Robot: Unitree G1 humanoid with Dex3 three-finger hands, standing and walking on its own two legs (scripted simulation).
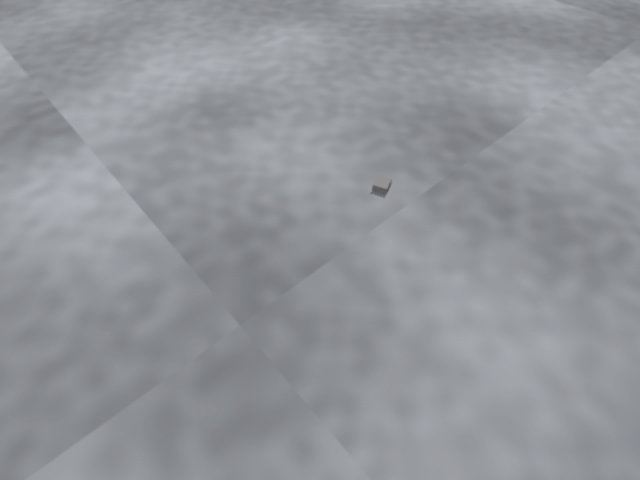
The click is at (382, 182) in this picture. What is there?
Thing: small box
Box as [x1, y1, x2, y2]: [372, 175, 391, 194]
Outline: 378,175 373,184 372,190 385,194 390,185 391,179
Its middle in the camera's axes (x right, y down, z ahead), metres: +0.30 -0.24 +1.84
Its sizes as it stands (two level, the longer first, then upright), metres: 0.077 0.067 0.037
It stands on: the floor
